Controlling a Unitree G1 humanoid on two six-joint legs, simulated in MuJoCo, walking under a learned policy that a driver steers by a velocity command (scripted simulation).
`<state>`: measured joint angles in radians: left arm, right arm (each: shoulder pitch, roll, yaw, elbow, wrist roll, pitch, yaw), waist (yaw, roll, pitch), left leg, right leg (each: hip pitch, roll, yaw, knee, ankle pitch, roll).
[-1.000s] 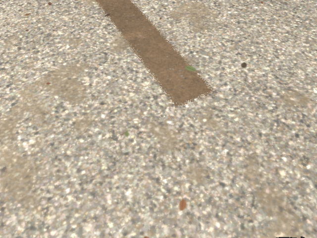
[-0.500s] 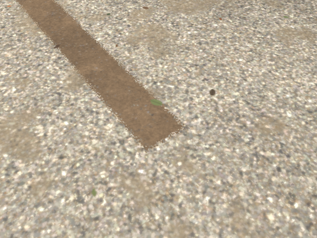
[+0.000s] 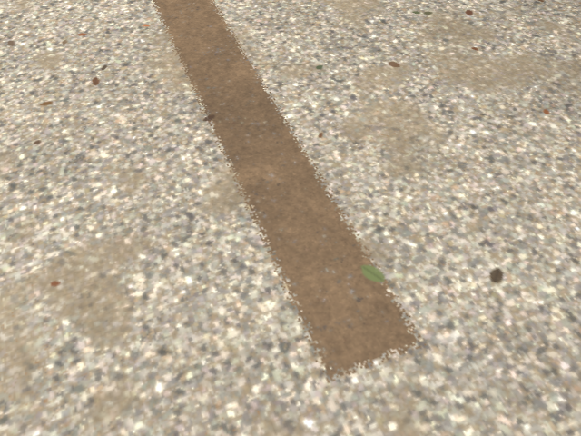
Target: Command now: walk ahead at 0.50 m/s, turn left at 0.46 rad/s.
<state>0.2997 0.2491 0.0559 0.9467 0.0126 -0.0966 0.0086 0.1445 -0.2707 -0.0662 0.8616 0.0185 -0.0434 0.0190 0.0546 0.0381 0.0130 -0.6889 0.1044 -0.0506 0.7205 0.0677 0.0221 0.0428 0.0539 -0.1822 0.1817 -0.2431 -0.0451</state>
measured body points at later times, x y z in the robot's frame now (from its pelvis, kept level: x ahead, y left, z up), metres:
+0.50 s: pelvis +0.29 +0.06 +0.00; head +0.32 +0.09 +0.45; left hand +0.42 +0.36 -0.09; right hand +0.42 -0.21 -0.11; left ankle +0.22 +0.12 -0.74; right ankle +0.52 -0.08 -0.69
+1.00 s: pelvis +0.43 +0.07 -0.01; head +0.45 +0.11 +0.44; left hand +0.39 +0.39 -0.12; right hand +0.72 -0.08 -0.09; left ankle +0.38 +0.19 -0.72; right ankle +0.55 -0.01 -0.74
